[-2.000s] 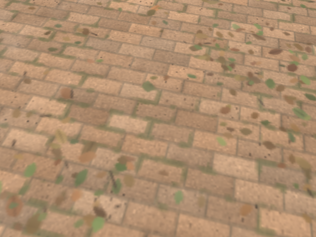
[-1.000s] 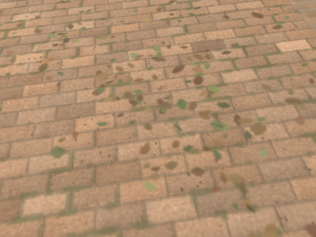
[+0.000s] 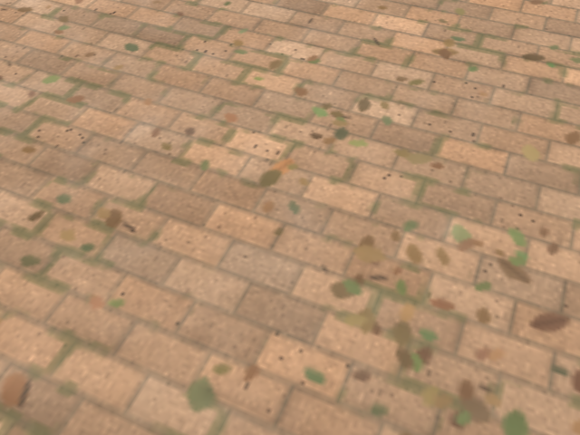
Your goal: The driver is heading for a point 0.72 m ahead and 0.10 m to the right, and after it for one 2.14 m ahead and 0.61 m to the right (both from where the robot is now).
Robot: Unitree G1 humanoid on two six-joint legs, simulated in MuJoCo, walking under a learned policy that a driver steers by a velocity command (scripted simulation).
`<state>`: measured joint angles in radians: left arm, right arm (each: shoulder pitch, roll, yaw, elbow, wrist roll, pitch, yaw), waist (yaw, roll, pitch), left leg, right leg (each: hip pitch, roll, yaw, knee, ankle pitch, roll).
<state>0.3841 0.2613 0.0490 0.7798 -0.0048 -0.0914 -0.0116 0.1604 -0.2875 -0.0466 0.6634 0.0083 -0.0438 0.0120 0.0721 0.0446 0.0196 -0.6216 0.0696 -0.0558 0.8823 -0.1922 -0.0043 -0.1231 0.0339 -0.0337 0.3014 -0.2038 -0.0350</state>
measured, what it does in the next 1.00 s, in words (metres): walks ahead, turning right: left foot, then right foot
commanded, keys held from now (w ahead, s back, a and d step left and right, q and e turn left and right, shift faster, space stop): w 0.16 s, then w+e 0.84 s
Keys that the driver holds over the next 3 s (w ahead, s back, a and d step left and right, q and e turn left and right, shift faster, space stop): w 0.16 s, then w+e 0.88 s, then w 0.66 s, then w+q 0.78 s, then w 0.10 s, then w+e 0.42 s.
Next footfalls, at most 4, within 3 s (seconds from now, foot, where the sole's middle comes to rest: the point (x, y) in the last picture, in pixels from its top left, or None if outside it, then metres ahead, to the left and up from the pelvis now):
0.20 left None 0.27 0.15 -0.78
0.74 right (383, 415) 0.54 -0.12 -0.78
1.22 left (344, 290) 0.87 -0.03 -0.78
1.74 right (474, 260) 0.99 -0.39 -0.78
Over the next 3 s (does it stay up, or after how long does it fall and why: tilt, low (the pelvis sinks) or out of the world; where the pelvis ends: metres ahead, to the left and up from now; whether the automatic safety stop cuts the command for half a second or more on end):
stays up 1.57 -0.45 0.00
